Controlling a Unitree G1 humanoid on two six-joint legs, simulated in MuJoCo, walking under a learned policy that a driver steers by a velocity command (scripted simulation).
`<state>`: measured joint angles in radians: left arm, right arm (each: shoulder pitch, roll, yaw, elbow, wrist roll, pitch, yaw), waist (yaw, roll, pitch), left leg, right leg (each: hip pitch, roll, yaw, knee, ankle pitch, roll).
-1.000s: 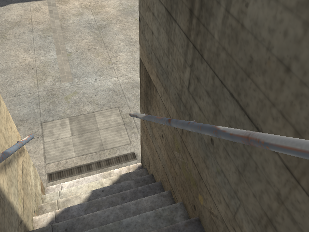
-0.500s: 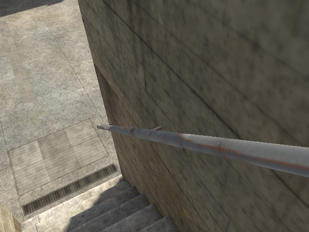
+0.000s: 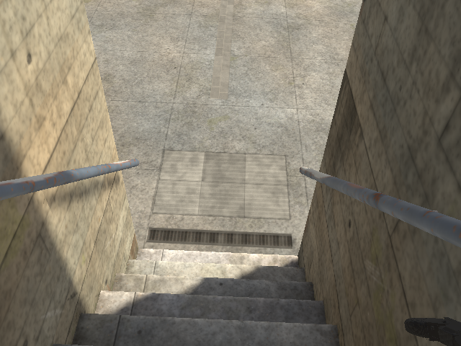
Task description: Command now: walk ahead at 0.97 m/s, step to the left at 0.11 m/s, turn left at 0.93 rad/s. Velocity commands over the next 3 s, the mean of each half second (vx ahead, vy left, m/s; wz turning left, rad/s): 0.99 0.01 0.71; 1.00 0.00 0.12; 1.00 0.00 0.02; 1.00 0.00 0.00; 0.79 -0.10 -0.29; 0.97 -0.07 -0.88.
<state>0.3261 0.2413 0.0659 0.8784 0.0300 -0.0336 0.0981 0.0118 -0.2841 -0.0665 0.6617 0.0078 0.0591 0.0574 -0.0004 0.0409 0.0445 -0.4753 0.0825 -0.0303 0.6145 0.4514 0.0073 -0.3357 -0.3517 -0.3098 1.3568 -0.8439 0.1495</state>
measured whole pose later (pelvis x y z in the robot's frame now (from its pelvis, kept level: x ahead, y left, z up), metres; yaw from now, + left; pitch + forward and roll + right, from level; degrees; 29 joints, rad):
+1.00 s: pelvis +0.33 +0.05 -0.25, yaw +21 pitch -1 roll -1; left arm 0.47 0.24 0.04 0.86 0.03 -0.05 -0.02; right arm 0.09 -0.20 0.00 0.75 -0.02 -0.03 0.03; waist 0.08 0.08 0.01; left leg -0.34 -0.02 -0.03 0.49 0.27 0.12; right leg -0.34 0.10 -0.09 1.65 -0.70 -0.07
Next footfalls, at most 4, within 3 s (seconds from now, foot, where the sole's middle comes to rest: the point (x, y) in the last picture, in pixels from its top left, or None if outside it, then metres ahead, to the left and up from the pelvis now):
0.12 left None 0.19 0.16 -0.85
0.56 right None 0.18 -0.08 -0.85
1.00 left None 0.37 0.17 -1.06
1.36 right None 0.60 -0.06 -1.27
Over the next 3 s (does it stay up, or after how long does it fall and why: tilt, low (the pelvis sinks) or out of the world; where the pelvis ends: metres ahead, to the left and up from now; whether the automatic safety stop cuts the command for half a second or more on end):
stays up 1.53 0.21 -1.39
